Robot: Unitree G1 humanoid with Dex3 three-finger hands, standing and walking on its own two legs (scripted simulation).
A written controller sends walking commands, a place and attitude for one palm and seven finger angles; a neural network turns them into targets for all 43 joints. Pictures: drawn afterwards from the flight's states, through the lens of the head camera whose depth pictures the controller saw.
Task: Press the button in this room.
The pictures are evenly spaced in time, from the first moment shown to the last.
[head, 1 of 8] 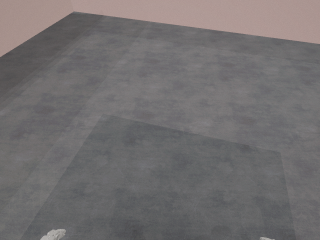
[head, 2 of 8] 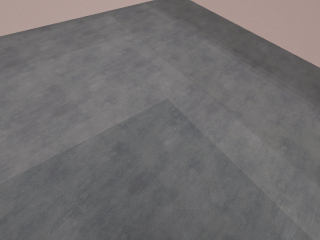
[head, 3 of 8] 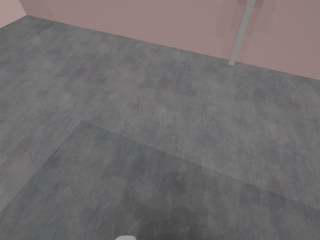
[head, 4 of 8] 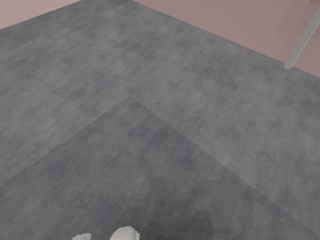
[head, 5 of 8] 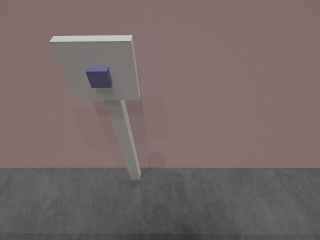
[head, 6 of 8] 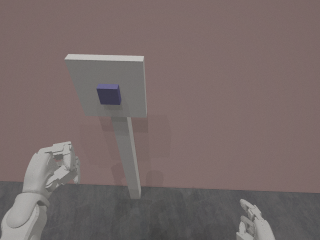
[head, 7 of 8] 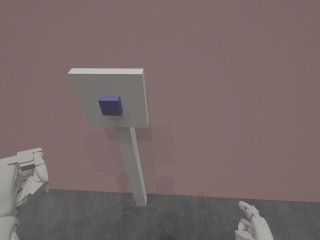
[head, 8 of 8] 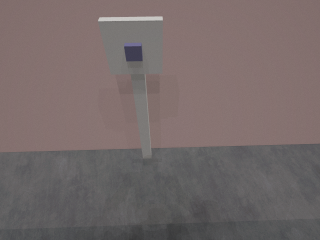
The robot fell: no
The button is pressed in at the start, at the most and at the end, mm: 0 13 0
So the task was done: yes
